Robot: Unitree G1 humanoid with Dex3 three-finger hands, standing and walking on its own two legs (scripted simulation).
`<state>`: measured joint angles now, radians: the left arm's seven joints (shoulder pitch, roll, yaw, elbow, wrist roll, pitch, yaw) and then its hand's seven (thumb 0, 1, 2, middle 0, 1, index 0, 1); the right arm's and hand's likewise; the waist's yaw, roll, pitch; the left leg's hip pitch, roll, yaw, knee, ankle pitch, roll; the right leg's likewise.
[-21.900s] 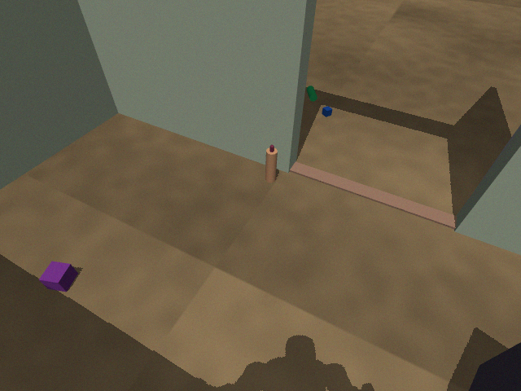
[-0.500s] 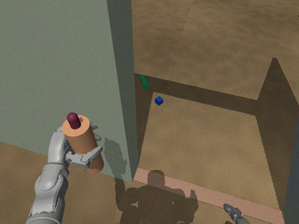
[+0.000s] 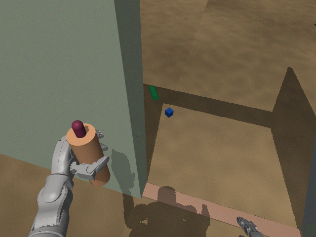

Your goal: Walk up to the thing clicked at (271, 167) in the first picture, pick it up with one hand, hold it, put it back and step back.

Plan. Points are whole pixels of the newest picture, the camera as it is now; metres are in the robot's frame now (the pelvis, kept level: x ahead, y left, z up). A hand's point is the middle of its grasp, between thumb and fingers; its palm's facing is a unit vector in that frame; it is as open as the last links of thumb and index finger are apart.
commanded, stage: hold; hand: left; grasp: from the side
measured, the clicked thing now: (90, 154) +0.32 +0.18 +0.05
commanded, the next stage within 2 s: none
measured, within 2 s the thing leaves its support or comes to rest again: neither
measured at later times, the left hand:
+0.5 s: hand (91, 155) +0.32 +0.17 +0.06, palm faces +0.01 -1.00 -0.01, open 8.4 cm
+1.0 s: hand (91, 154) +0.32 +0.17 +0.06, palm faces +0.02 -1.00 +0.00, open 8.4 cm
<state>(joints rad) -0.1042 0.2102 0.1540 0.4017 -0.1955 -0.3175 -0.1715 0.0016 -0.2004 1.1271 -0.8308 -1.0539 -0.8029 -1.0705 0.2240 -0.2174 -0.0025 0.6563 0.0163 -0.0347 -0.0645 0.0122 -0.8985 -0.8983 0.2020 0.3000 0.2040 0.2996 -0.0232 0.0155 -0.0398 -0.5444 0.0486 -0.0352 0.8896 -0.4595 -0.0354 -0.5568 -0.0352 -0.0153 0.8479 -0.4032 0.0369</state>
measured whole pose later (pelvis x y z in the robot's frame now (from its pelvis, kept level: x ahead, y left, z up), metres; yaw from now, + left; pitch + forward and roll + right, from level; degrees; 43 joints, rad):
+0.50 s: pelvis +0.00 +0.00 +0.01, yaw +0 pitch +5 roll -1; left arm -0.12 0.21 0.15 0.42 -0.19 -0.33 -0.17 0.00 -0.20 1.13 -0.83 -1.05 -0.80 -1.07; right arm 0.22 -0.21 0.00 0.67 0.01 -0.04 -0.06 0.01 -0.90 -0.90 0.20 0.30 0.20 0.30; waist -0.02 0.01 -0.02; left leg -0.50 0.05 -0.03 0.85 -0.43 -0.03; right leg -0.51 -0.04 -0.02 0.81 -0.38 0.04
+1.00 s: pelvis -0.01 +0.00 +0.01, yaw +0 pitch +4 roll -1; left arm -0.14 0.20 0.16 0.47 -0.19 -0.35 -0.16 0.00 -0.20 1.13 -0.83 -1.05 -0.80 -1.07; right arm 0.22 -0.22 0.00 0.68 0.01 -0.05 -0.05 0.01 -0.90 -0.90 0.20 0.30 0.20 0.30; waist -0.02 0.01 -0.02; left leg -0.49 0.05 -0.03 0.84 -0.42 -0.04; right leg -0.51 -0.04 -0.01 0.80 -0.37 0.03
